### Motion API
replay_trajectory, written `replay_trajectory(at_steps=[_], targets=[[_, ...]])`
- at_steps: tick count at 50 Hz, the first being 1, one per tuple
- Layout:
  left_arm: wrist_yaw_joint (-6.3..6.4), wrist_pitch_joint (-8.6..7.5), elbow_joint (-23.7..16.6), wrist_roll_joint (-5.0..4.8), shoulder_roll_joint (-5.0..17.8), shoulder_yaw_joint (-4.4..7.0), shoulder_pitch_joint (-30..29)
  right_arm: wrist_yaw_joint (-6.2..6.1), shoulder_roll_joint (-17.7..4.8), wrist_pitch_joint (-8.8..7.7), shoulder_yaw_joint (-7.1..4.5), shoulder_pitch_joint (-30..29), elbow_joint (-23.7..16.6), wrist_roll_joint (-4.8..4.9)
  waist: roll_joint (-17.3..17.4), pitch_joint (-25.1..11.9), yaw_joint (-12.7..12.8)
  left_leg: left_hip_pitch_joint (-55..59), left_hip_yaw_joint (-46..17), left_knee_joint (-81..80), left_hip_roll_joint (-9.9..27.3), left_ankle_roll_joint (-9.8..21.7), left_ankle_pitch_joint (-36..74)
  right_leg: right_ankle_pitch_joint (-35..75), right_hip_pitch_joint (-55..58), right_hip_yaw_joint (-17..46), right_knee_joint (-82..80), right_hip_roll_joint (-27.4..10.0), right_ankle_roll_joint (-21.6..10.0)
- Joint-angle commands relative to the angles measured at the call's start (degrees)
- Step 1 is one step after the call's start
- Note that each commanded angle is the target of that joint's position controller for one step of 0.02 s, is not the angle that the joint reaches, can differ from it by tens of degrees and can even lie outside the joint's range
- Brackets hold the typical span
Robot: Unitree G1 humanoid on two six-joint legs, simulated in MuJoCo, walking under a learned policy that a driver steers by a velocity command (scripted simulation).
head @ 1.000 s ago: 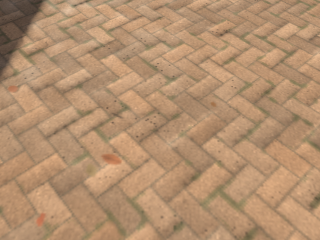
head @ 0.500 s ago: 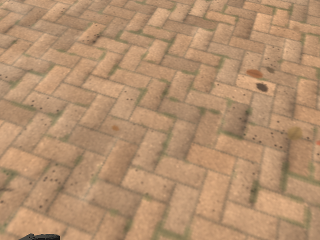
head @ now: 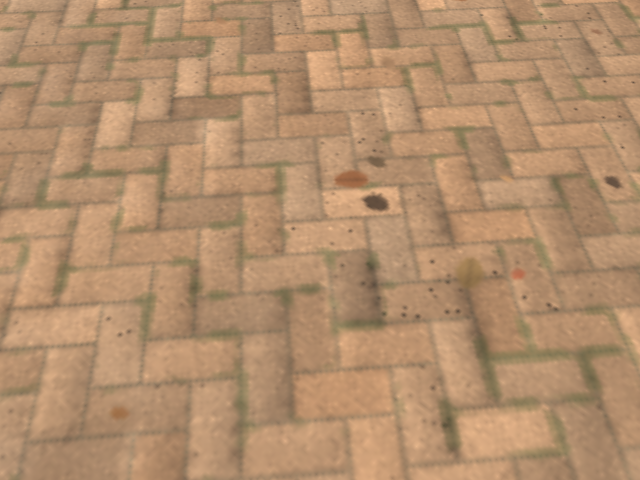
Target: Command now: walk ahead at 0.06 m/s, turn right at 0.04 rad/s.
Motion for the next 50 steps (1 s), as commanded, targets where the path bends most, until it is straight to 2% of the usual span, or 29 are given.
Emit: replay_trajectory(at_steps=[1,3,5,8,10,11,12,13,14,15,16,18,21,25,32,33,35,36,37,38,39,40,41,42,43,44,45,48,50], targets=[[0.03,0.64,-0.9,1.27,3.9,1.07,4.5,0.89,-7.0,0.85,-1.61,-3.1,-4.4,1.74,5.4,-4.9,2.7,7.5,-18.9,-10.5,10.3,7.3,-6.3,2.4,-0.9,-6.0,-6.7,-5.5,2.5],[-0.1,-0.06,-1.4,0.5,2.4,0.78,1.8,0.42,-11.0,2.29,-3.6,0.4,-4.0,1.8,9.8,-4.6,0.5,8.6,-18.8,-11.8,8.3,7.8,-4.6,1.4,2.4,-8.5,-14.9,-3.0,1.9],[-0.21,-0.72,-0.5,-0.3,2.5,0.86,2.0,0.14,-11.0,2.56,-4.03,2.3,-4.2,1.72,12.2,-7.0,0.0,12.5,-22.7,-12.1,9.9,8.9,-7.3,3.5,3.8,-6.5,-20.6,-2.7,0.3],[-0.47,-1.75,0.8,-0.63,3.2,1.27,2.3,-0.56,-11.0,2.93,-4.8,3.1,-4.3,2.86,12.6,-8.6,0.3,13.3,-26.4,-13.1,10.4,8.6,-11.2,8.4,7.3,-4.7,-29.6,-2.5,-2.1],[-1.03,-2.65,2.4,-0.76,3.6,1.7,5.0,-1.47,-11.0,3.67,-5.19,2.5,-4.4,3.62,11.8,-9.6,2.2,9.6,-25.4,-12.3,8.4,6.2,-14.1,15.8,15.0,-5.3,-39.8,-3.5,-4.3],[-1.07,-2.9,3.2,-0.35,5.4,2.33,6.8,-1.86,-10.0,3.93,-5.03,3.2,-4.5,3.64,10.5,-10.7,2.4,4.1,-23.2,-9.9,6.0,3.6,-18.5,19.0,22.3,-3.6,-42.3,-7.8,-6.0],[-1.04,-2.99,4.0,1.5,9.5,3.2,10.6,-2.1,-8.2,3.95,-4.57,1.1,-6.2,3.66,-0.5,-11.4,4.1,-9.0,-14.1,0.2,0.0,-0.1,-28.7,8.5,29.2,7.2,-44.8,-17.7,-12.4],[-1.28,-3.64,3.3,2.59,11.0,3.58,6.5,-1.84,-7.9,3.44,-4.62,1.9,-7.0,4.28,-13.3,-7.0,3.2,-18.9,-4.4,15.0,-2.9,-0.9,-25.4,0.7,25.8,19.2,-50.8,-29.2,-17.2],[-0.8,-4.56,1.8,2.55,8.3,2.68,2.2,-1.52,-11.2,2.99,-5.44,2.5,-6.6,3.8,-11.3,-4.2,1.7,-22.2,-3.9,22.8,3.0,-1.7,-20.2,-2.2,23.4,18.3,-51.2,-30.8,-16.9],[-0.04,-5.33,1.2,1.16,6.0,2.06,0.2,-1.06,-11.6,2.96,-5.64,3.9,-5.3,3.4,-9.5,-3.3,1.0,-23.2,-2.8,26.7,3.6,-2.0,-16.0,-1.9,23.9,13.7,-51.7,-27.7,-14.1],[0.41,-5.93,1.4,0.11,5.3,1.73,0.4,-0.84,-10.4,2.92,-5.41,5.5,-4.3,2.75,-8.2,-3.4,0.7,-25.2,-1.8,31.2,4.5,-2.4,-13.2,0.0,26.4,10.8,-51.4,-26.2,-12.1],[0.54,-6.81,2.5,-0.06,4.5,1.04,4.3,0.3,-7.5,2.31,-4.32,5.6,-4.2,2.82,-6.0,-1.5,2.5,-29.7,0.8,39.3,6.8,-3.1,-9.3,5.4,28.3,4.7,-51.9,-24.5,-11.0],[-0.27,-7.75,3.9,1.15,5.2,0.97,9.9,1.02,-6.8,1.43,-3.59,1.8,-6.5,3.67,-5.2,1.3,5.2,-34.0,3.0,42.6,9.5,-4.0,-5.1,8.0,28.4,-1.2,-53.0,-23.5,-11.1],[-1.13,-7.8,4.8,1.82,6.8,1.27,12.5,1.83,-6.1,1.31,-2.75,-1.6,-8.8,4.38,-5.3,5.3,6.0,-35.0,3.2,38.4,11.6,-4.7,-0.4,11.9,26.0,-7.3,-55.0,-24.3,-11.6],[-1.69,-7.2,7.5,0.64,8.3,2.07,15.4,4.81,-2.8,0.66,-0.1,-10.7,-11.6,4.77,-2.6,10.3,6.7,-31.4,10.1,23.4,13.3,1.1,-0.6,23.7,29.5,-20.2,-56.4,-26.5,-9.7],[-1.79,-6.94,7.5,0.6,8.9,2.2,14.3,5.12,-3.0,0.56,0.0,-10.6,-11.7,4.86,-2.8,9.7,5.4,-27.0,12.3,20.4,11.9,2.7,-2.4,34.0,29.2,-23.0,-54.4,-25.7,-9.0],[-1.95,-7.17,8.9,-0.11,11.0,2.35,17.6,4.85,-4.0,0.26,-0.53,-8.6,-11.7,4.15,-5.8,4.4,2.0,-10.0,16.0,17.8,5.1,6.0,-8.0,70.3,26.6,-23.8,-47.6,-27.1,-10.4],[-1.97,-7.12,9.8,-0.03,12.7,2.43,17.9,4.4,-7.5,0.39,-2.35,-0.5,-10.3,4.27,-7.6,-1.2,-4.1,2.9,16.3,16.8,1.5,8.1,-11.2,84.5,24.7,-23.9,-37.1,-28.1,-10.7],[-1.86,-7.29,10.0,-0.37,13.2,2.05,16.5,3.32,-12.0,0.91,-4.98,12.9,-6.8,4.72,-6.3,-8.2,-12.6,23.5,14.5,10.7,0.1,10.7,-6.6,86.1,16.6,-24.3,-23.1,-26.8,-9.8],[-1.87,-8.25,8.7,0.78,8.1,0.21,17.6,1.82,-16.3,1.92,-6.42,21.9,-3.3,4.82,0.6,-14.9,-14.2,46.3,0.6,13.6,8.4,10.7,-11.0,46.8,-2.2,-21.4,-2.9,-23.0,-7.9],[-2.56,-9.93,6.2,-1.0,0.9,-2.04,23.2,1.31,-20.8,1.03,-6.28,21.4,-4.0,3.14,18.4,-29.6,-7.3,56.7,-35.5,-2.6,26.4,18.2,-37.2,2.6,-15.8,-12.4,21.4,-10.8,-6.1],[-2.45,-11.27,6.7,-4.39,9.0,0.09,15.0,2.1,-13.1,-0.25,-4.48,23.0,-4.0,1.24,5.3,-30.3,-13.2,51.0,-38.3,-10.7,27.2,14.4,-45.0,5.8,-17.2,0.1,24.8,-10.8,-7.7],[-2.13,-11.26,3.3,-5.98,8.0,0.29,7.9,2.5,-11.7,-1.31,-3.81,20.8,-1.8,0.87,5.3,-16.1,-11.6,40.4,-29.5,-12.6,26.2,12.1,-37.4,9.6,-22.5,-2.6,24.4,-11.9,-7.4],[-1.54,-10.96,2.8,-4.87,5.2,-0.45,7.5,2.62,-11.2,-2.2,-3.68,17.1,-0.4,1.24,2.3,-8.5,-7.7,29.8,-22.5,-13.4,25.4,11.3,-29.4,13.4,-22.0,-3.4,20.8,-15.0,-7.1],[-1.38,-9.97,4.1,-2.98,4.7,-0.08,9.6,2.63,-7.8,-2.8,-2.92,12.8,0.0,0.91,3.2,-5.8,-4.0,22.5,-15.2,-12.9,23.1,10.1,-23.9,17.9,-18.8,-3.5,17.4,-17.8,-6.7],[-1.74,-8.39,6.2,-2.92,3.6,0.12,14.2,2.59,-5.0,-3.34,-2.24,9.6,-0.1,0.16,5.5,-4.1,-0.8,16.1,-8.2,-13.6,20.8,8.6,-19.1,22.0,-14.0,-3.0,16.6,-19.7,-6.3],[-2.06,-6.89,7.6,-3.17,2.2,0.14,16.4,2.65,-3.0,-3.91,-2.09,8.1,0.5,0.28,6.3,-3.4,0.6,13.5,-3.9,-15.3,19.6,7.8,-15.2,23.5,-12.3,-3.7,16.1,-20.4,-5.9],[-2.17,-4.25,8.2,-3.07,0.0,0.26,15.0,2.32,-2.3,-4.84,-2.33,6.8,3.0,0.73,3.9,2.0,1.9,10.4,8.3,-19.2,16.9,4.2,-3.6,27.7,-16.5,-4.1,14.1,-20.2,-5.0],[-2.28,-4.54,6.6,-2.93,-0.5,0.04,11.3,1.72,-2.5,-5.19,-2.44,6.5,3.6,0.16,5.0,5.2,1.7,9.3,15.0,-21.4,13.6,2.6,3.5,34.0,-17.9,-5.4,6.8,-18.3,-5.1]])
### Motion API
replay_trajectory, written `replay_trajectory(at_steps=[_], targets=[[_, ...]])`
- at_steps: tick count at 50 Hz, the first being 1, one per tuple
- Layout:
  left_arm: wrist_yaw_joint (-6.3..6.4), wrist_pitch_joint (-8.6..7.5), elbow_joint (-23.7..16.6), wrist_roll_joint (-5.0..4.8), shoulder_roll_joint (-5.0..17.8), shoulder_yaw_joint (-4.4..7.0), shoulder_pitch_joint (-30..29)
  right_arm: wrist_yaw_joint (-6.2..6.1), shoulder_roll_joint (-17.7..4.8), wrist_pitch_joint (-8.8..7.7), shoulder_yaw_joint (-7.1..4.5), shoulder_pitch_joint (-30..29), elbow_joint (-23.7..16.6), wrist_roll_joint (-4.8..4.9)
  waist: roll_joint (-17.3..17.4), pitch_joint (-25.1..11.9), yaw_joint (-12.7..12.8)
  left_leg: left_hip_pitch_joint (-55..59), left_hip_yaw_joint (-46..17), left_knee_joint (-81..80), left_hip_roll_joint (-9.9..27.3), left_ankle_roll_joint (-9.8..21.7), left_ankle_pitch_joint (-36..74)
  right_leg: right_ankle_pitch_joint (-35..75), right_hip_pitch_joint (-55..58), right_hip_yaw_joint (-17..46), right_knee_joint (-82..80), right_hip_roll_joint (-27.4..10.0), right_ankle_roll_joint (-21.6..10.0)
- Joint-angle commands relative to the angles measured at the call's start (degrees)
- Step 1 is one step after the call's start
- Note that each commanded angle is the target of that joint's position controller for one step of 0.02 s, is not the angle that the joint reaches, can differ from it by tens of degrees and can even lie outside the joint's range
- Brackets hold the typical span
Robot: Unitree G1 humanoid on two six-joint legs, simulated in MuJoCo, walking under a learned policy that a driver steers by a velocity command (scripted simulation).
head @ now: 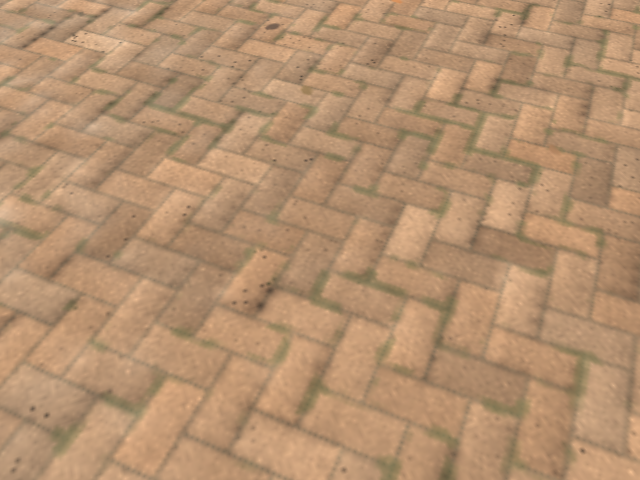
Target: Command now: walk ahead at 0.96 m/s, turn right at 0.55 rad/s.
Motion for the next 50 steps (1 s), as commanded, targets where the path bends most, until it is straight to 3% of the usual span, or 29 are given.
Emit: replay_trajectory(at_steps=[1,5,7,9,10,11,12,13,14,15,16,17,18,20,22,24,27,29,30,31,32,33,34,35,36,38,40,44,50], targets=[[-0.27,0.06,-2.9,0.17,1.4,0.34,-0.6,-0.98,-4.2,-2.05,-1.06,-6.9,-3.8,-0.56,6.6,8.1,2.4,-11.0,-0.9,-17.6,10.7,-1.4,19.7,9.5,0.3,-0.4,-6.7,0.4,-0.1],[-2.48,-1.43,-5.3,1.0,1.3,0.03,-6.2,-2.95,-7.5,-1.7,-1.52,-3.8,-2.0,0.14,3.0,9.8,1.0,-1.7,4.6,-18.2,12.1,-4.2,37.8,16.0,-0.3,-7.4,-21.4,3.9,-2.1],[-3.7,-2.05,-6.8,0.42,2.5,0.54,-7.1,-4.11,-10.5,-0.51,-1.97,-3.6,-1.9,-0.3,3.8,7.3,2.0,3.4,5.8,-12.8,12.6,-6.3,59.9,14.3,4.8,-13.5,-27.1,7.8,-4.1],[-3.97,-1.09,-7.3,-0.38,4.7,1.77,-1.7,-5.52,-15.0,1.09,-3.06,-4.5,-2.2,0.32,8.9,1.2,6.5,8.0,6.0,-1.7,14.5,-6.7,83.9,10.7,14.4,-17.3,-27.2,11.3,-5.1],[-3.53,0.27,-6.1,-0.44,7.3,3.03,5.7,-5.67,-16.8,1.68,-3.68,-7.6,-3.1,1.09,11.5,-2.2,11.2,7.1,5.2,6.9,15.9,-5.8,92.4,5.5,22.8,-17.0,-25.2,12.4,-6.3],[-2.77,1.83,-2.5,0.42,12.1,5.25,20.5,-5.08,-16.7,1.72,-3.73,-13.0,-4.9,1.54,10.3,-6.7,18.4,0.8,3.1,22.9,15.6,-4.9,91.6,3.2,38.0,-13.5,-25.4,12.2,-8.8],[-1.48,2.77,0.8,1.15,12.2,5.57,30.7,-3.33,-12.7,0.79,-2.76,-18.6,-5.9,3.31,0.3,-6.8,23.1,-9.2,3.2,49.7,7.8,-5.4,53.6,13.6,50.5,-6.8,-37.1,8.7,-12.3],[-1.5,1.92,1.5,3.72,9.1,3.85,25.1,-1.24,0.3,-1.57,0.62,-18.8,-9.6,1.92,-23.0,1.0,13.1,-32.2,-4.2,75.2,-6.8,-6.7,-15.0,29.7,53.4,4.0,-35.2,9.4,-15.9],[-1.79,-0.63,-3.1,5.51,8.7,2.47,16.0,-0.75,1.2,-3.41,2.1,-5.7,-11.4,2.44,-19.8,-12.1,2.9,-43.3,-19.3,83.4,-6.1,-5.4,-18.5,10.4,58.4,33.0,-43.0,-2.1,-26.1],[-2.2,-1.26,-7.3,4.45,7.7,3.09,12.4,-0.39,-5.7,-4.5,1.39,-8.7,-12.2,2.65,-5.8,-13.0,4.5,-41.4,-22.2,76.4,-3.8,-1.8,-14.4,-5.0,54.2,41.3,-53.5,-4.7,-25.6],[-2.44,-2.13,-8.9,3.3,8.0,3.17,6.9,-0.47,-7.6,-4.65,0.46,-12.5,-13.3,2.99,6.4,-3.6,0.7,-41.6,-21.1,66.6,-1.4,-0.7,-9.9,-9.6,43.0,39.8,-57.7,-4.3,-23.1],[-2.54,-2.87,-10.3,2.59,7.8,3.06,1.9,-0.99,-8.0,-3.85,0.15,-12.7,-12.5,2.0,12.9,-0.3,-2.5,-37.6,-21.0,60.5,1.4,-1.7,-6.9,-5.8,34.0,36.1,-57.8,-2.9,-21.1],[-2.06,-3.02,-11.6,2.54,9.2,3.39,-1.3,-1.48,-8.8,-2.81,-0.22,-12.0,-12.1,1.05,12.4,0.4,-3.8,-33.4,-21.0,56.3,2.6,-3.6,-5.8,2.7,27.7,32.7,-57.8,-1.1,-20.2],[-0.7,-2.68,-12.4,2.67,8.7,3.41,-3.5,-2.46,-10.4,-0.95,-0.89,-13.8,-12.6,-0.05,10.6,1.1,-3.5,-26.9,-19.3,44.3,4.2,-7.0,-3.1,17.1,19.1,22.4,-57.2,4.1,-17.4],[1.3,-1.23,-10.7,2.37,8.4,3.64,-1.9,-3.26,-6.0,0.07,0.26,-19.4,-14.6,-1.12,7.2,-0.6,-1.2,-23.9,-15.9,30.0,1.1,-9.4,3.7,28.1,16.7,14.3,-52.9,10.3,-14.3],[2.74,1.36,-9.4,1.56,8.8,4.2,0.3,-3.63,-4.0,1.24,0.81,-20.8,-15.1,0.14,1.9,-6.9,1.1,-19.0,-14.9,18.9,-2.9,-10.4,13.4,25.6,19.5,12.0,-48.8,13.9,-9.2],[3.43,3.49,-9.3,1.27,7.2,4.29,1.0,-3.3,-5.6,1.68,-0.09,-23.5,-15.7,1.7,-3.5,-9.2,3.0,-16.4,-16.7,8.0,-4.8,-10.8,19.2,11.1,23.3,17.0,-45.2,13.8,-5.5],[3.53,3.74,-10.9,1.68,5.1,3.97,-1.6,-2.93,-7.7,1.11,-1.25,-22.1,-14.5,1.83,-6.1,-8.3,2.0,-14.9,-19.7,2.4,-3.0,-9.9,21.2,4.1,26.0,21.1,-40.6,12.9,-4.2],[3.44,3.7,-12.0,1.71,4.1,3.64,-4.1,-2.81,-8.1,0.51,-1.74,-18.3,-12.7,1.53,-6.1,-9.0,-0.1,-10.9,-20.0,-2.3,-0.8,-8.7,26.8,1.2,26.7,20.8,-35.4,13.5,-2.9],[3.02,3.7,-12.6,2.24,0.9,2.61,-2.7,-2.94,-8.5,0.27,-1.86,-13.8,-11.2,0.55,-1.0,-13.8,-0.6,-0.8,-24.1,-3.5,6.5,-5.4,31.5,-12.2,24.4,16.6,-23.3,16.2,-0.8],[2.95,3.7,-13.1,3.82,-3.3,1.15,1.2,-3.38,-9.5,0.84,-1.56,-13.7,-12.6,-0.34,9.2,-16.2,2.1,10.1,-37.0,1.2,18.0,-0.7,50.5,-38.0,13.0,10.1,-10.6,21.3,0.9],[1.45,3.42,-14.5,2.31,1.9,1.79,11.9,-3.24,-12.2,1.45,-2.09,-13.4,-12.0,-1.55,21.4,-21.5,8.5,14.5,-57.5,-0.9,32.4,11.2,42.1,-38.6,5.3,8.7,0.1,17.2,3.2],[1.26,3.92,-12.0,1.71,8.0,3.26,9.7,-3.57,-9.3,1.89,-2.33,-18.1,-13.9,-0.96,15.7,-17.2,6.3,9.6,-55.2,-2.3,28.7,12.5,27.6,-32.4,2.9,6.1,4.3,12.1,6.0],[1.38,4.64,-12.0,1.61,11.3,4.29,3.1,-3.92,-6.0,2.63,-1.46,-19.0,-14.4,-0.55,9.0,-12.3,3.5,4.5,-43.1,-2.2,22.8,9.3,19.3,-26.8,2.6,4.4,5.4,10.3,7.2],[1.8,5.47,-12.3,1.88,11.3,4.47,0.0,-4.12,-6.3,3.61,-1.22,-19.2,-14.4,-0.41,5.3,-10.8,2.9,-0.3,-37.0,-3.3,19.0,6.8,15.0,-23.1,4.4,3.1,5.0,9.3,7.6],[1.79,5.77,-14.3,2.05,8.5,3.58,-3.0,-4.45,-8.8,4.41,-1.85,-19.6,-12.8,-0.49,6.6,-5.5,2.6,-8.5,-28.1,-6.0,15.3,6.6,17.6,-19.8,6.2,-0.3,0.8,7.4,7.2],[1.72,5.33,-15.3,1.9,5.5,2.59,-3.9,-4.56,-9.3,4.6,-2.26,-16.9,-11.0,-0.93,8.7,-6.7,1.5,-6.9,-23.7,-7.1,15.5,8.4,21.9,-19.4,6.4,-2.3,-2.7,6.4,7.0],[1.39,5.33,-16.3,2.19,6.2,2.54,-6.3,-4.33,-10.9,4.82,-3.05,-16.3,-9.3,-0.36,9.1,-9.2,0.6,-3.7,-20.0,-8.5,19.9,10.8,21.3,-16.8,7.2,-2.4,-9.0,3.0,6.6],[0.0,6.4,-16.2,2.02,6.5,2.9,-7.2,-3.06,-13.6,5.26,-4.28,-18.5,-7.8,0.89,11.5,-8.0,0.9,-7.1,-9.8,-7.9,20.7,7.5,15.6,-14.5,18.4,-7.4,-24.5,3.5,3.8]])
Over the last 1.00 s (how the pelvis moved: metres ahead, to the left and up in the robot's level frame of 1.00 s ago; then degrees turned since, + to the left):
0.33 0.30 0.01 29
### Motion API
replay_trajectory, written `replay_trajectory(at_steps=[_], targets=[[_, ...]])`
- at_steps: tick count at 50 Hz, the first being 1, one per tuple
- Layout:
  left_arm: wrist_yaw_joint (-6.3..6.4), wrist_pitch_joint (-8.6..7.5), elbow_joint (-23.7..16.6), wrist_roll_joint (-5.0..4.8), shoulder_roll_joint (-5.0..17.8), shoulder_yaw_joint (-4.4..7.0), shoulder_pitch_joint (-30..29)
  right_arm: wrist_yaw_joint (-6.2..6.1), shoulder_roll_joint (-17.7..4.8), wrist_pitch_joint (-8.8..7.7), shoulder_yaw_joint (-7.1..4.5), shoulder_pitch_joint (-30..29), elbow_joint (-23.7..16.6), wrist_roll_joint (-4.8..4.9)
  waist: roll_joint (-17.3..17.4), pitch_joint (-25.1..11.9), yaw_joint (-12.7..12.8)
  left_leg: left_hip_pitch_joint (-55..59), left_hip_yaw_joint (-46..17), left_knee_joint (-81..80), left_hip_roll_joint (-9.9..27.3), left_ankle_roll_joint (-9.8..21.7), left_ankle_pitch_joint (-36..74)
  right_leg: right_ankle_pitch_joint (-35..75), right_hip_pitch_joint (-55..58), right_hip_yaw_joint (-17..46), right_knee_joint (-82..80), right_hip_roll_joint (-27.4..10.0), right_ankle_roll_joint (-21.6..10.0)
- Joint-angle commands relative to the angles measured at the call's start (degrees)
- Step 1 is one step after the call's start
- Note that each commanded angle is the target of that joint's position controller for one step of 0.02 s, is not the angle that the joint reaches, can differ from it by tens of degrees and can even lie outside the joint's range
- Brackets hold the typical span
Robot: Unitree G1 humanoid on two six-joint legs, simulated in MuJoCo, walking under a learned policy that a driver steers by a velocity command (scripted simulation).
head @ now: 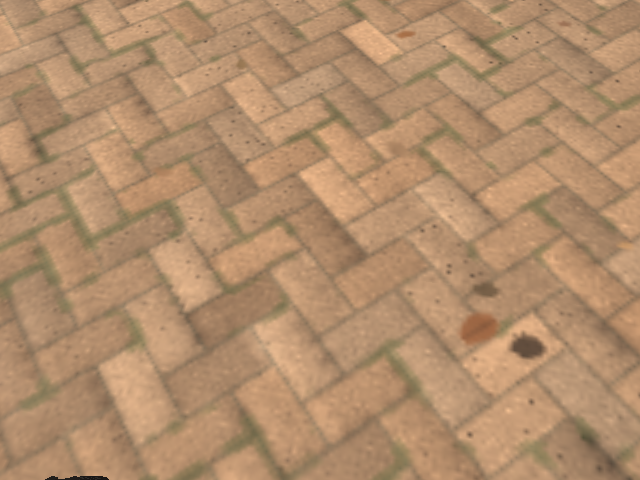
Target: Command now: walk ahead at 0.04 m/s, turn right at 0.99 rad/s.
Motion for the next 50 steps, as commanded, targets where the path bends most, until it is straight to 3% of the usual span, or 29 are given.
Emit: replay_trajectory(at_steps=[1,3,4,5,6,7,8,10,11,17,21,24,25,26,27,28,31,32,33,35,37,39,42,45,46,47,48,49,50], targets=[[-0.68,0.16,-3.6,-0.03,6.0,2.26,2.1,0.69,-10.1,-0.91,-2.97,-3.2,-3.6,0.93,9.4,-12.4,1.5,8.4,-7.5,-5.9,15.7,9.9,1.6,0.7,7.9,-3.2,-8.1,0.8,-2.0],[-0.87,0.63,-2.3,-0.1,6.4,3.17,5.4,1.0,-9.2,-0.71,-2.97,-3.0,-2.8,1.75,7.8,-12.9,3.6,6.6,-4.2,-0.5,14.9,6.2,-2.4,5.0,15.4,-4.9,-18.6,3.2,-4.8],[-0.36,0.63,-0.8,0.14,8.1,4.06,9.3,1.23,-7.0,-0.42,-2.48,-0.2,-1.4,1.9,3.7,-12.3,4.5,0.1,-1.8,6.5,12.1,2.4,-6.7,8.2,23.2,-1.6,-24.6,3.8,-7.5],[0.78,0.17,-0.7,0.18,14.6,5.67,12.6,1.71,-4.1,-0.04,-1.57,1.6,-1.9,0.37,-14.0,-9.7,3.6,-16.2,3.8,25.3,4.5,-4.1,-25.1,27.0,31.6,18.4,-30.7,-9.4,-13.9],[0.82,-1.45,-3.0,2.74,17.8,5.66,9.1,0.99,-4.2,-0.35,-1.42,-3.8,-5.9,-0.78,-17.8,-11.5,4.1,-26.0,-6.1,37.5,-1.3,-5.8,-32.3,28.2,26.6,31.9,-32.1,-17.1,-23.9],[0.46,-2.91,-3.4,3.57,14.1,4.69,6.7,0.46,-6.4,-0.28,-1.97,-7.3,-5.9,-0.03,-10.6,-11.7,5.4,-25.4,-11.0,42.9,-0.4,-4.5,-28.4,26.2,24.7,26.3,-33.4,-14.9,-22.7],[0.6,-3.78,-3.0,3.11,12.2,3.93,4.2,0.06,-6.4,-0.11,-2.1,-6.0,-5.3,0.78,-9.4,-10.8,3.3,-24.9,-11.9,43.0,0.2,-3.4,-22.8,24.3,22.7,21.5,-33.0,-12.3,-19.3],[1.12,-4.0,-3.1,1.31,8.0,2.34,-0.1,-0.68,-6.6,0.36,-2.35,-2.2,-2.7,-0.19,-7.7,-11.8,1.2,-21.6,-11.6,43.9,0.3,-4.2,-16.0,27.3,21.4,16.0,-31.1,-8.7,-15.8],[1.43,-3.98,-3.1,1.55,7.0,1.64,-0.2,-0.48,-6.5,0.43,-2.32,-1.3,-2.3,-0.09,-8.3,-12.8,0.7,-18.5,-11.2,45.6,-0.3,-4.8,-14.2,30.5,20.0,14.4,-30.8,-7.6,-15.7],[1.84,-3.71,-1.3,2.16,6.3,0.81,1.1,0.6,-2.9,0.71,-0.28,-2.8,-2.6,0.83,-8.2,-12.0,2.6,-12.3,-11.1,29.6,-0.2,-5.5,-12.5,28.6,22.1,13.6,-29.4,-6.4,-15.9],[0.91,-3.34,0.0,2.17,6.4,0.62,1.2,1.17,-3.5,0.7,-0.03,-2.3,-2.5,1.26,-8.8,-10.2,3.6,-4.7,-10.2,20.2,-0.8,-4.5,-16.3,27.0,18.6,16.7,-28.3,-7.1,-17.1],[0.7,-3.38,1.3,1.08,4.1,-0.35,-0.3,1.6,-1.9,0.0,0.58,1.2,-1.1,0.84,-6.7,-9.4,0.5,4.7,-9.2,2.0,-1.5,-2.7,-3.4,23.7,15.8,16.8,-25.8,-4.3,-14.0],[0.74,-3.81,1.9,1.53,2.6,-0.82,1.7,1.55,-3.2,-0.38,0.62,2.0,-1.0,-0.21,-4.1,-10.4,1.0,10.1,-12.7,-0.7,1.3,-1.5,5.5,17.8,13.6,16.2,-24.9,-1.9,-10.8],[0.59,-4.38,2.1,2.74,1.9,-0.94,4.7,1.19,-8.1,-0.54,-0.23,2.1,-1.6,-1.02,5.2,-11.7,4.1,13.4,-18.7,1.6,8.2,1.5,19.0,9.0,11.0,11.9,-19.9,3.1,-7.3],[0.58,-4.6,2.9,2.82,1.2,-0.94,5.9,1.39,-6.2,-0.64,0.36,-0.9,-1.1,-0.84,10.9,-11.8,5.9,7.3,-20.3,0.9,10.4,6.6,13.7,2.4,14.1,7.8,-21.8,5.7,-4.5],[0.74,-4.47,3.3,3.2,3.0,-0.67,3.3,1.71,-3.2,-0.92,1.05,-2.9,-1.6,-0.39,9.1,-10.2,4.5,3.8,-19.6,-0.3,8.4,6.3,3.9,4.5,17.1,7.3,-23.2,5.0,-3.2],[0.99,-3.26,3.5,2.59,3.0,-0.18,-0.2,1.77,-3.7,-2.03,1.19,-1.5,-0.7,-0.15,6.0,-8.2,2.1,3.3,-15.3,0.4,3.9,1.7,-3.7,11.1,17.5,8.2,-23.6,4.9,-4.3],[0.96,-3.04,4.5,2.35,1.9,-0.38,1.7,1.52,-3.5,-2.13,1.33,0.8,0.2,-0.15,6.2,-10.5,1.9,4.3,-14.7,-0.6,3.1,1.8,-14.5,2.6,18.1,6.4,-22.8,6.4,-4.8],[0.7,-3.21,4.9,1.7,2.5,0.03,2.7,1.25,-5.7,-1.77,0.52,3.9,1.1,0.67,7.4,-8.8,0.9,4.8,-16.9,-2.3,3.7,3.5,-30.1,-9.0,13.5,3.7,-19.5,8.5,-5.4],[-0.06,-4.95,3.5,0.14,2.0,0.3,0.4,0.51,-9.4,-1.66,-0.54,8.6,2.4,1.75,12.4,-1.7,-0.3,5.6,-32.9,-12.0,15.0,10.5,-50.1,-10.2,1.2,-1.9,-9.0,8.1,-5.5],[-0.57,-7.05,2.2,-0.62,2.6,0.65,-2.9,-0.1,-9.7,-2.8,-0.83,9.7,2.5,1.92,10.9,2.7,-1.6,7.3,-40.8,-16.4,20.9,14.0,-44.6,-9.7,-8.4,2.2,0.5,2.8,-6.2],[-1.08,-8.49,2.7,-0.5,1.5,0.36,-1.0,0.17,-8.0,-3.81,-0.38,7.9,1.6,2.38,7.6,0.0,-0.3,11.9,-35.5,-15.5,18.8,12.0,-36.0,-7.7,-10.4,2.4,-0.9,0.6,-6.8],[-1.82,-9.56,4.8,0.14,0.2,0.03,2.3,1.21,-8.7,-3.89,-0.59,4.5,0.7,2.86,8.7,-3.6,1.8,4.7,-21.4,-14.1,10.8,9.1,-24.8,-2.1,6.8,-3.1,-13.7,3.5,-5.7],[-1.63,-9.52,8.9,0.12,0.8,0.45,12.0,1.96,-7.6,-3.65,-0.13,4.0,0.4,3.03,5.1,-5.0,6.1,-4.7,-16.1,-5.6,8.5,9.1,-25.6,5.9,23.6,-8.9,-21.6,7.6,-4.4],[-1.21,-9.5,10.7,-0.19,2.4,1.24,18.4,2.13,-5.2,-4.02,0.83,3.2,0.0,2.2,2.5,-6.7,9.2,-9.3,-14.2,2.4,6.9,7.9,-20.9,4.7,31.7,-7.6,-21.7,7.5,-5.2],[-0.62,-9.88,12.2,0.12,7.0,2.57,28.0,2.45,-0.3,-4.63,2.39,0.2,-1.8,1.15,-8.3,-8.5,13.8,-19.5,-8.5,26.2,2.0,4.2,-15.7,-5.7,40.4,8.7,-28.9,-2.9,-9.1],[-1.23,-10.91,10.4,1.01,13.1,3.15,30.0,1.94,3.3,-6.23,3.47,-0.3,-6.4,2.12,-18.0,-10.8,11.5,-34.7,-11.9,44.3,-5.0,2.7,-24.3,-21.4,45.3,40.6,-38.5,-15.2,-18.3],[-1.65,-11.69,9.6,1.25,10.2,2.4,25.5,1.96,-0.4,-7.14,2.82,-1.4,-7.2,4.82,-9.1,-8.3,9.7,-44.8,-16.9,53.4,-0.9,3.9,-20.3,-34.4,43.8,48.1,-42.0,-19.3,-21.8],[-1.76,-12.13,8.8,1.37,7.2,1.23,22.4,2.26,-2.1,-7.51,2.61,-3.2,-7.5,4.98,-5.4,-4.5,8.5,-48.0,-16.9,54.9,1.7,4.9,-14.9,-29.6,41.3,42.2,-41.0,-18.1,-20.1]])
Over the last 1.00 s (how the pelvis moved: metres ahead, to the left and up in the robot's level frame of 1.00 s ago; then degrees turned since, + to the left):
0.53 -0.01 0.00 -56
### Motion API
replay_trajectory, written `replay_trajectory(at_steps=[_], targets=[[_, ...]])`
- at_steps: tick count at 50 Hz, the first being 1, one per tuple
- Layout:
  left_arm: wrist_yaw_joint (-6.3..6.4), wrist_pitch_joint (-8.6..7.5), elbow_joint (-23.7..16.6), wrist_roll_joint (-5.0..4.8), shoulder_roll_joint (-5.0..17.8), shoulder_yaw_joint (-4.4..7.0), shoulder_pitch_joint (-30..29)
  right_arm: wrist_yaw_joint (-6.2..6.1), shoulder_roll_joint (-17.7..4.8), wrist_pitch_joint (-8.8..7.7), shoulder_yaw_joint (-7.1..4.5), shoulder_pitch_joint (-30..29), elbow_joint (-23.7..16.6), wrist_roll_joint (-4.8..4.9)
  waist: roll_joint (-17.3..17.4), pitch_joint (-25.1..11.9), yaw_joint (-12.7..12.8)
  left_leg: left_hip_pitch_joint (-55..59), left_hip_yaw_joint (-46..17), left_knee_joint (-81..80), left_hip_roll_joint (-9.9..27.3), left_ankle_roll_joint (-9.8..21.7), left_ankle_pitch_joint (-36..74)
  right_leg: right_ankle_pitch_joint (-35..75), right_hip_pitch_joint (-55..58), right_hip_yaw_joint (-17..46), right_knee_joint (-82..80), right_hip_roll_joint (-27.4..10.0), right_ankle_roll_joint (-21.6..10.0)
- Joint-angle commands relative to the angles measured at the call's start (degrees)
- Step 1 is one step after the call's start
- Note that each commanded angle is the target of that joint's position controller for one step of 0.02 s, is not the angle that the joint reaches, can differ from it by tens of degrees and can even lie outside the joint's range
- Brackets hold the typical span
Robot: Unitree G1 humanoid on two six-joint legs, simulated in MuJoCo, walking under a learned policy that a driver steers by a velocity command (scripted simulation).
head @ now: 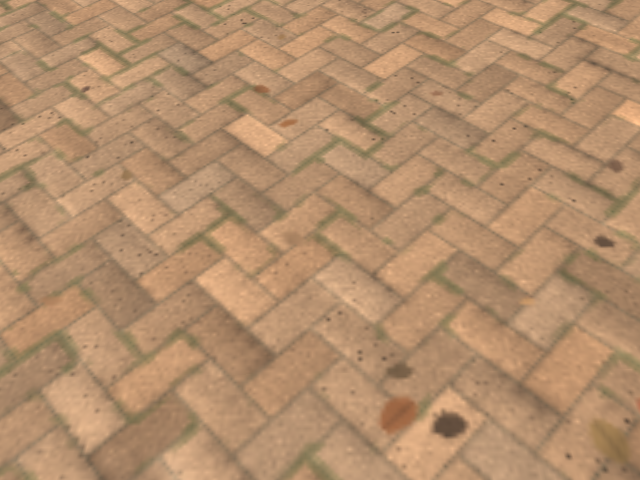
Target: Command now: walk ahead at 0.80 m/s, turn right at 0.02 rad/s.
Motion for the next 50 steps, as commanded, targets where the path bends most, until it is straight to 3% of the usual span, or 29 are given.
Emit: replay_trajectory(at_steps=[1,2,4,9,14,16,18,19,20,21,22,23,24,25,26,27,28,30,32,35,40,42,44,45,46,47,48,49,50], targets=[[-0.26,-1.25,-1.4,0.73,7.5,0.95,9.0,0.55,-2.3,-3.44,0.61,-11.3,-10.5,0.08,-7.2,2.8,3.4,-41.0,-2.1,17.7,3.4,2.0,7.0,-22.3,25.7,38.1,-21.9,-21.2,-11.8],[-0.44,-0.82,-1.7,0.69,6.0,0.19,7.2,0.84,-2.3,-3.24,0.43,-10.4,-10.0,-1.18,-7.4,4.1,1.9,-37.7,-2.0,14.0,4.7,1.4,10.2,-17.3,20.8,32.1,-22.7,-18.2,-10.3],[-0.19,-0.61,-1.6,0.99,3.7,-0.9,6.3,1.86,-2.4,-2.06,0.06,-9.6,-9.6,-0.95,-9.1,6.3,0.1,-33.3,-0.7,10.2,5.2,-0.5,15.8,-11.2,14.4,25.1,-25.6,-14.6,-8.8],[1.9,-0.36,1.0,0.53,4.1,-1.28,10.3,2.24,-0.2,-1.93,0.84,-18.9,-12.1,-1.52,-6.7,9.8,2.0,-29.9,4.6,-5.7,2.6,-3.6,29.6,8.4,11.5,11.7,-30.9,-11.1,-7.7],[2.44,0.47,4.7,-0.64,4.6,-1.68,14.6,4.56,0.9,-3.27,1.21,-28.6,-14.9,-0.37,-7.3,12.6,3.9,-22.4,7.4,-24.0,-0.4,-1.6,34.2,18.6,18.2,5.4,-33.4,-12.1,-6.5],[2.45,1.03,5.6,-0.42,6.2,-1.35,14.3,5.19,-0.3,-3.61,0.76,-30.0,-15.9,-0.34,-9.2,11.4,2.9,-18.5,9.2,-27.7,-3.0,0.1,30.6,35.5,23.3,4.0,-29.5,-13.3,-5.9],[2.64,1.84,6.8,0.98,8.6,-0.65,14.7,4.64,-3.1,-3.0,-0.44,-26.2,-16.2,-0.31,-14.4,5.7,-0.9,-11.3,11.3,-26.5,-6.9,2.3,23.3,65.7,29.6,3.7,-19.8,-14.9,-5.0],[2.79,2.54,7.3,1.95,9.6,-0.27,14.3,3.88,-5.5,-2.25,-1.57,-18.6,-14.6,0.02,-16.8,0.5,-5.4,-2.9,11.5,-24.9,-8.2,3.9,19.6,77.9,30.6,3.7,-10.3,-15.6,-4.6],[2.99,3.3,7.1,2.48,10.6,0.05,11.3,2.72,-7.7,-1.32,-2.82,-4.6,-10.8,0.38,-16.7,-6.3,-13.0,13.6,11.0,-25.3,-7.6,5.5,20.7,82.1,24.2,1.9,5.0,-14.9,-3.2],[3.28,3.07,5.0,3.21,7.8,-0.75,10.4,1.38,-10.8,-0.32,-3.51,9.0,-7.0,-0.17,-11.5,-15.9,-16.9,39.1,-2.6,-18.5,2.8,7.1,11.6,61.1,4.5,4.3,24.4,-12.5,-2.9],[1.74,1.12,3.8,1.32,-4.0,-3.55,19.0,2.11,-13.6,-1.41,-4.03,10.8,-5.1,-1.5,13.2,-27.0,-7.6,57.3,-38.0,-29.5,17.1,17.3,-20.8,-2.9,-18.4,11.0,46.1,1.3,-0.1],[1.23,-1.1,3.4,-1.76,4.7,-1.84,10.7,1.51,-7.4,-1.48,-3.08,12.9,-3.5,-1.99,11.8,-25.7,-12.6,54.8,-46.7,-41.0,15.3,14.2,-24.6,-4.5,-22.6,15.5,50.1,0.7,-2.1],[1.15,-1.87,0.2,-4.0,6.5,-1.05,2.2,1.21,-5.6,-1.77,-2.46,9.0,-2.9,-2.75,8.4,-13.1,-11.5,45.7,-36.6,-41.7,14.5,12.2,-15.8,-2.4,-27.1,13.3,52.0,-1.9,-2.5],[1.3,-2.55,-1.4,-3.21,5.1,-1.84,-2.0,1.34,-5.5,-2.24,-2.46,5.7,-2.6,-2.97,-2.1,-7.4,-9.2,34.4,-29.8,-43.3,12.7,11.5,-6.4,0.0,-25.3,12.5,49.1,-4.1,-3.0],[1.32,-2.55,-1.7,-2.17,3.7,-1.69,-3.4,1.68,-4.3,-2.77,-2.1,2.0,-2.3,-3.87,-5.7,-2.5,-5.5,24.1,-24.1,-44.5,10.6,11.4,-0.7,2.5,-22.9,11.9,45.7,-6.0,-3.0],[0.98,-1.71,-1.4,-2.01,2.7,-1.73,-0.6,1.81,-1.9,-3.23,-1.37,-0.6,-2.3,-4.84,-3.2,-1.8,-1.7,17.7,-21.0,-45.7,9.2,11.9,0.2,4.2,-19.4,12.8,44.2,-8.1,-2.8],[0.87,-0.68,-0.8,-1.74,1.9,-1.83,0.7,1.97,-0.3,-3.28,-0.93,-2.2,-1.9,-4.19,-2.0,-0.2,0.0,13.3,-18.7,-47.5,8.5,12.5,0.6,3.9,-18.3,12.2,42.8,-9.1,-2.2],[1.17,1.02,-1.3,-1.24,0.6,-2.31,-0.3,1.93,-0.8,-3.57,-0.8,-3.0,-0.8,-2.2,-0.9,5.2,2.1,5.8,-14.4,-51.5,8.4,12.4,0.6,2.8,-19.8,11.2,37.8,-11.2,-0.5],[1.72,1.26,-3.9,-0.01,1.2,-2.74,-6.9,1.35,-3.1,-4.09,-1.2,-1.3,0.0,-2.13,-2.0,9.8,1.0,2.8,-10.0,-54.2,7.5,12.3,5.9,10.3,-24.5,9.7,31.1,-12.0,1.8],[0.64,-0.13,-6.5,0.75,1.7,-3.15,-15.4,0.33,-4.3,-4.53,-1.28,1.9,0.2,-1.82,-3.9,10.6,-1.9,1.3,-0.4,-55.4,3.0,9.5,15.6,27.9,-19.2,5.2,13.5,-9.9,2.7],[-1.58,-1.19,-9.7,-0.76,2.8,-2.81,-25.2,-0.34,-7.6,-2.71,-1.64,10.7,3.4,-0.72,-3.4,11.4,-5.3,19.2,2.2,-55.9,7.7,7.4,24.7,33.5,-16.2,3.1,-4.6,-4.9,1.6],[-1.83,-0.93,-9.7,-0.94,5.8,-1.32,-21.5,-0.49,-9.9,-1.06,-2.04,10.6,3.8,-2.09,0.4,6.7,-1.9,29.0,2.3,-47.3,10.0,5.8,48.1,25.2,-13.7,1.5,-4.2,-1.4,-0.3],[-0.84,0.36,-6.1,-1.95,10.4,1.22,-3.9,-0.84,-11.4,0.86,-2.2,8.3,4.1,-4.02,5.1,-4.5,8.6,29.2,4.5,-25.0,9.5,3.7,70.2,17.0,4.3,-0.9,-0.9,1.6,-3.4],[0.09,1.34,-2.6,-1.66,13.3,2.15,9.3,-1.37,-8.4,0.98,-1.05,7.6,2.5,-4.73,2.1,-13.3,13.6,13.8,4.3,-4.8,7.6,2.4,58.2,11.3,26.1,7.4,4.9,-5.3,-4.6],[-0.72,0.63,-0.8,-0.05,20.0,3.71,12.6,0.15,4.9,-1.09,2.36,19.6,1.1,-3.08,-23.8,-24.5,3.9,-11.5,0.2,20.9,-5.2,-0.8,5.4,-18.9,47.8,43.4,-5.4,-20.3,-16.1],[-0.75,0.23,0.0,0.15,12.4,2.36,14.8,0.18,-1.8,-2.88,1.42,15.0,2.4,-0.21,-20.7,-27.1,8.0,-16.5,-6.2,25.5,-5.3,1.3,-1.6,-28.5,48.8,56.2,-17.9,-19.6,-13.7],[-0.51,-0.06,0.2,0.41,9.0,1.37,10.1,0.07,-5.3,-3.7,0.29,5.4,-0.5,1.83,-16.6,-14.7,7.6,-22.1,-4.7,26.6,-2.3,2.6,0.5,-21.0,41.2,47.1,-18.6,-18.8,-10.9],[-0.62,-0.37,-0.5,0.9,8.2,1.12,5.7,-0.18,-4.8,-4.35,0.95,-0.8,-2.6,1.09,-6.8,-8.8,6.2,-20.8,-4.1,23.4,0.1,3.0,3.4,-10.7,31.1,39.6,-18.7,-16.8,-9.9],[-0.9,-0.76,-0.4,1.6,7.3,0.91,2.1,-0.18,-3.7,-4.58,0.94,-3.6,-3.4,-0.27,-3.1,-3.8,3.6,-19.4,-3.4,19.3,1.8,2.9,6.0,-3.6,21.8,33.6,-19.3,-14.7,-10.1]])
Over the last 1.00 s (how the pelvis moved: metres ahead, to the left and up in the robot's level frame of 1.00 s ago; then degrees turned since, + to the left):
0.11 -0.09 -0.01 -14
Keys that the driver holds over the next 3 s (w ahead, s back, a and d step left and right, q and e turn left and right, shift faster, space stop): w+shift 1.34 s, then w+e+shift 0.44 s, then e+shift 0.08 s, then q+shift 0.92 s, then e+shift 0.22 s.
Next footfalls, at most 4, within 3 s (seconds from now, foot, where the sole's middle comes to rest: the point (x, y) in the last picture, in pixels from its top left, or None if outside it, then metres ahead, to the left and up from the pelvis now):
0.40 left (310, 467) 0.53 0.11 -0.76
0.90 right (415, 284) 0.99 -0.14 -0.77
1.40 left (335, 157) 1.48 0.07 -0.77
1.88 right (418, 79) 1.87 -0.22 -0.77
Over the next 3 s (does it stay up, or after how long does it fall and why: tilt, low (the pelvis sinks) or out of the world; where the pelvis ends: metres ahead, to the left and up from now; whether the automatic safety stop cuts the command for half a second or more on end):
stays up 2.00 -0.17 0.01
